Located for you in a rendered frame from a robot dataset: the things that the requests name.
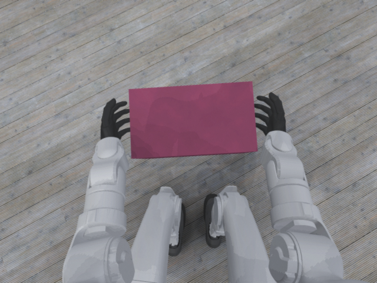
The right robot forearm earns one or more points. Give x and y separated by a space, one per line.
292 206

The left robot hand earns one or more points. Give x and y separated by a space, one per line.
109 126

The robot left upper arm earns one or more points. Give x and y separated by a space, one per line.
105 260

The carton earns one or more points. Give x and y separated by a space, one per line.
192 120

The right robot hand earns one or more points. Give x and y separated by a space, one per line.
276 119

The left robot foot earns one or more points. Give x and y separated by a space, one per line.
174 250

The left robot forearm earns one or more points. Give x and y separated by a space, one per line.
103 214

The robot left thigh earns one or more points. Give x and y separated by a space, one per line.
151 245

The robot right upper arm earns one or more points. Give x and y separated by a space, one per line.
305 258

